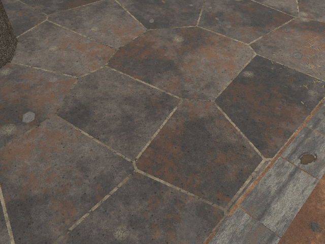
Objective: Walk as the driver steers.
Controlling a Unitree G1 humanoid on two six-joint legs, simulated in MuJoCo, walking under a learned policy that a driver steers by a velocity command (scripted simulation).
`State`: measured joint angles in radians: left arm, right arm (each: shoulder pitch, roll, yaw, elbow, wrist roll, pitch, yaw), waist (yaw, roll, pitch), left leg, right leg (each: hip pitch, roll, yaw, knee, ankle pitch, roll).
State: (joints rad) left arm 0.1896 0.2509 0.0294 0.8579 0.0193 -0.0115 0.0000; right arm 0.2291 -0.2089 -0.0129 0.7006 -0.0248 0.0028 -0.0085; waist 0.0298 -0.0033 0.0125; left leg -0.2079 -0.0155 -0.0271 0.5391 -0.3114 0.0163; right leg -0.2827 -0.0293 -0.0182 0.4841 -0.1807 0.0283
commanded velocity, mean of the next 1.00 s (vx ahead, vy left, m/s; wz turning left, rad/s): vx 0.00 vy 0.00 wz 0.01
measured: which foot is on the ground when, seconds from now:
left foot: down 0.00-1.00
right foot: down 0.00-1.00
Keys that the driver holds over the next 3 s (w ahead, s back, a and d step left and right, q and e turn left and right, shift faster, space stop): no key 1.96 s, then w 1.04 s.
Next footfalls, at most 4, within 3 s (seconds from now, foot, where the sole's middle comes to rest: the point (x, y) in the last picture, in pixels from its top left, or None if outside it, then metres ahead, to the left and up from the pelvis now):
2.72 left None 0.51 0.07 -0.77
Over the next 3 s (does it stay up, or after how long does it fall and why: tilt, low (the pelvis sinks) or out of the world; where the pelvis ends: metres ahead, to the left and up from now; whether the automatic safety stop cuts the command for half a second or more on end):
stays up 0.47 -0.01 0.01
